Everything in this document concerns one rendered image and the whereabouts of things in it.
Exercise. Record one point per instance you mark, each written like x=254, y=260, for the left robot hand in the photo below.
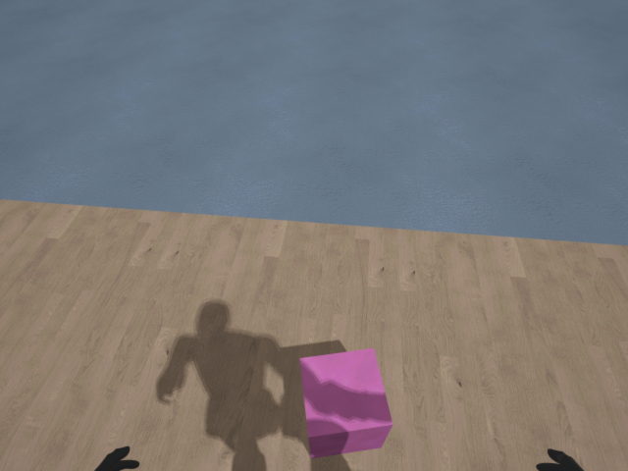
x=111, y=461

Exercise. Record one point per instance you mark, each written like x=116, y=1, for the carton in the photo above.
x=345, y=402

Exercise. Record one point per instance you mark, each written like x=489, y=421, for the right robot hand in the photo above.
x=566, y=463

